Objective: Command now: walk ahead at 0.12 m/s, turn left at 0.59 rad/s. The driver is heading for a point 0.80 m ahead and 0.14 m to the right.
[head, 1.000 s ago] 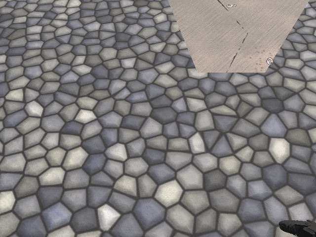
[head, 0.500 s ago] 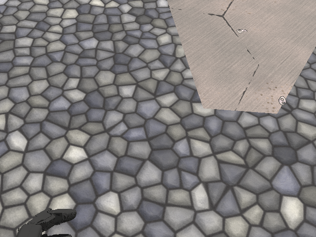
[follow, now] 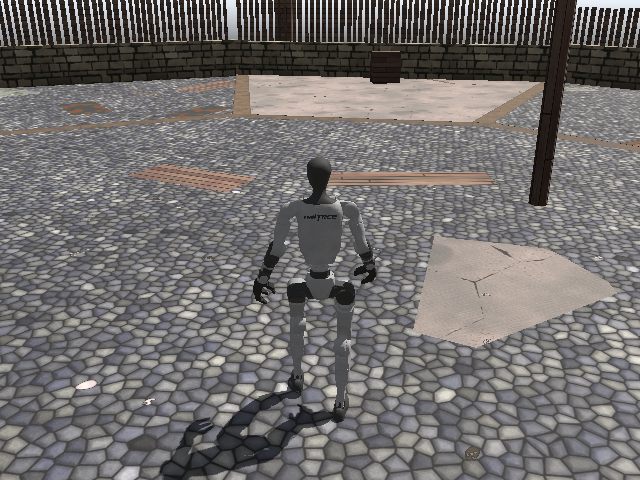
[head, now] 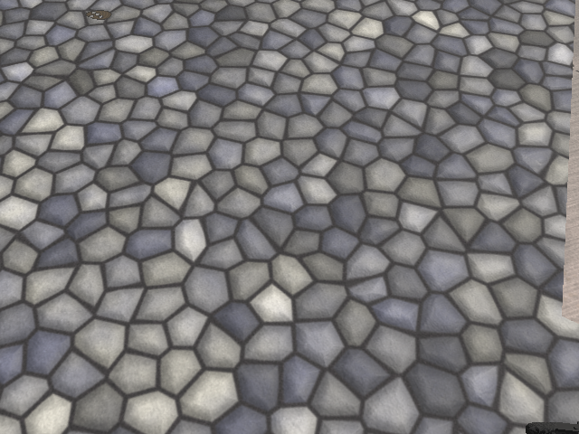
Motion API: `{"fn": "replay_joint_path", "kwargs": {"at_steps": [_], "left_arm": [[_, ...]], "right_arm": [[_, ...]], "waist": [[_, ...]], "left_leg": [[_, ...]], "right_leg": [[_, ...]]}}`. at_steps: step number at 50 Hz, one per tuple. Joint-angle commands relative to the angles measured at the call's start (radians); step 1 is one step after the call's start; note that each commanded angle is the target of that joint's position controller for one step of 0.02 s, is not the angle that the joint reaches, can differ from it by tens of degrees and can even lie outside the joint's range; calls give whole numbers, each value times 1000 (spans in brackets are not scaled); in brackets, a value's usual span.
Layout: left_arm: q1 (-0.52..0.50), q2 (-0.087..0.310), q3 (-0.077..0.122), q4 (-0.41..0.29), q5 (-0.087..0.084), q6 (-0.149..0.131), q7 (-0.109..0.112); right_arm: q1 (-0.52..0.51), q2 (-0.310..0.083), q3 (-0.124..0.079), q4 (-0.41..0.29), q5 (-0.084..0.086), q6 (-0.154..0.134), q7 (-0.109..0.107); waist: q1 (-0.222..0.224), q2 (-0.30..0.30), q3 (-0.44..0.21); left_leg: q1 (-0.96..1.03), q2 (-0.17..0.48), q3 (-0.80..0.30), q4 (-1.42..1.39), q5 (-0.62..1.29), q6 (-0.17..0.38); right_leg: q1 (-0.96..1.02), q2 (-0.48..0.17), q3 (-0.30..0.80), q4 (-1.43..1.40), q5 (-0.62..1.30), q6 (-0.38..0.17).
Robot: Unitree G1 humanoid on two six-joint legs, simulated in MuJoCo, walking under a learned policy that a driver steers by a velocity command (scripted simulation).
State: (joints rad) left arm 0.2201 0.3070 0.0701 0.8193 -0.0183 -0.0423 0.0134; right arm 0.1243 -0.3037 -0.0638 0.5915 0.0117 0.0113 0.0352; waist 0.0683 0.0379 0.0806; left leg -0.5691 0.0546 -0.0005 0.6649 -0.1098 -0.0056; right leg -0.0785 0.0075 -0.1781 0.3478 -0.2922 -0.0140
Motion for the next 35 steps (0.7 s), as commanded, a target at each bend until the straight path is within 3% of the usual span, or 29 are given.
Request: {"fn": "replay_joint_path", "kwargs": {"at_steps": [1, 2, 3, 4, 5, 6, 7, 8, 9, 11, 12, 14, 17, 20, 21, 22, 23, 24, 25, 26, 28, 31, 33, 35], "left_arm": [[-65, 193, 47, -66, -23, -1, 6], [-72, 184, 46, -67, -28, 2, 7], [-27, 157, 37, -61, -17, 1, 5], [24, 85, 9, -90, 46, -5, -3], [46, 93, -6, -101, 45, -4, -16], [3, 169, 15, -77, 15, 7, -23], [-28, 151, 10, -83, -2, 18, -22], [-32, 118, 3, -67, 2, 30, -13], [-33, 115, 3, -63, 9, 43, -3], [23, 74, -10, -33, 12, 60, -1], [34, 58, -18, -25, 13, 62, 0], [10, 69, -19, -28, 12, 65, 1], [-20, 110, -5, -50, 10, 71, 0], [-13, 104, -1, -62, 24, 72, -5], [-18, 134, 5, -76, 30, 71, -5], [-34, 205, 23, -84, 23, 70, 4], [-33, 214, 31, -91, 24, 67, 4], [-6, 199, 27, -91, 40, 55, 6], [11, 191, 27, -88, 47, 40, 9], [-7, 187, 28, -94, 35, 28, 9], [-54, 168, 31, -105, 4, 29, 18], [-38, 168, 41, -104, -3, 61, 29], [-32, 172, 47, -111, -8, 74, 31], [-56, 171, 45, -122, -13, 78, 25]], "right_arm": [[35, -101, -40, -84, -3, -4, 12], [98, -119, -53, -71, -5, -5, 9], [187, -175, -76, -53, -9, -6, -8], [220, -280, -93, -71, -17, -2, -34], [171, -263, -74, -110, -35, -9, -32], [137, -171, -49, -115, -24, -13, -24], [92, -118, -28, -101, -16, -20, -24], [60, -87, -17, -87, -10, -21, -22], [21, -81, -11, -76, -13, -21, -25], [-29, -70, -5, -54, -40, -23, -27], [-34, -64, -5, -39, -45, -26, -30], [-25, -80, -9, -11, -49, -28, -35], [-43, -125, -22, 9, -36, -14, -50], [-30, -114, -25, 36, -16, -2, -63], [-6, -94, -24, 46, -14, -1, -68], [28, -59, -20, 34, -30, -5, -70], [-58, -45, -18, 18, -32, -3, -78], [-113, -58, -25, 1, -25, -2, -82], [-116, -65, -35, 2, -16, 1, -82], [-78, -65, -40, 18, -13, 6, -80], [-57, -56, -40, 28, -16, 2, -80], [-76, -16, -24, 27, -4, -15, -72], [-58, -27, -26, 33, 10, -22, -56], [-22, -47, -35, 44, 19, -28, -43]], "waist": [[-64, -125, -126], [-102, -105, -153], [-137, -31, -207], [-105, 223, -297], [-95, 263, -460], [-134, 87, -428], [-109, 47, -339], [-87, -15, -280], [-65, 7, -245], [-27, 67, -221], [-30, 84, -223], [-56, 92, -216], [-61, 97, -169], [-47, 71, -119], [-55, -7, -96], [-109, -206, -89], [-53, -297, -50], [-15, -312, -48], [-8, -278, -71], [-31, -218, -92], [-56, -159, -127], [-36, -175, -178], [-30, -194, -208], [-55, -220, -169]], "left_leg": [[133, -36, 38, -86, -52, 49], [235, -69, 58, -171, 7, 76], [412, -66, 9, -243, 234, 121], [688, 196, -319, -166, 779, 244], [777, 378, -634, -235, 668, 449], [703, 329, -500, -255, 593, 399], [621, 272, -376, -245, 518, 330], [533, 218, -309, -264, 417, 275], [434, 188, -260, -287, 355, 251], [282, 140, -165, -324, 335, 239], [270, 133, -140, -329, 302, 238], [268, 152, -140, -345, 181, 240], [258, 177, -160, -348, -37, 226], [257, 155, -136, -299, -162, 157], [247, 110, -87, -217, -183, 102], [214, -17, 43, -77, -230, 26], [156, -113, 79, 35, -239, -14], [87, -121, 17, 181, -383, -16], [29, -118, -37, 336, -478, -18], [3, -104, -67, 405, -476, -24], [-6, -78, -81, 335, -405, -38], [70, -96, -56, 152, -335, -61], [172, -109, -43, 18, -299, -54], [290, -123, -21, -142, -245, -33]], "right_leg": [[54, -269, 87, 93, 744, -126], [33, -240, 56, 211, 762, -98], [-55, -173, 23, 395, 657, -42], [-353, -71, 4, 720, -18, 33], [-527, 46, 175, 958, -421, 62], [-536, -25, 254, 991, -363, 62], [-546, -62, 246, 940, -313, 56], [-524, -92, 244, 838, -280, 62], [-453, -105, 236, 750, -231, 73], [-279, -87, 200, 614, -170, 97], [-233, -87, 196, 539, -142, 102], [-190, -82, 189, 444, -62, 94], [-189, -58, 156, 382, -20, 64], [-175, -49, 153, 250, 69, 5], [-180, -98, 237, 162, 217, -35], [-196, -205, 406, 75, 303, -113], [-223, -278, 566, -29, 203, -205], [-189, -319, 647, -68, 235, -252], [-138, -332, 657, -62, 319, -274], [-100, -308, 611, -27, 398, -257], [-33, -256, 543, 25, 492, -202], [17, -213, 526, 62, 545, -181], [-26, -192, 554, 24, 260, -186], [-139, -161, 599, -18, -84, -179]]}}
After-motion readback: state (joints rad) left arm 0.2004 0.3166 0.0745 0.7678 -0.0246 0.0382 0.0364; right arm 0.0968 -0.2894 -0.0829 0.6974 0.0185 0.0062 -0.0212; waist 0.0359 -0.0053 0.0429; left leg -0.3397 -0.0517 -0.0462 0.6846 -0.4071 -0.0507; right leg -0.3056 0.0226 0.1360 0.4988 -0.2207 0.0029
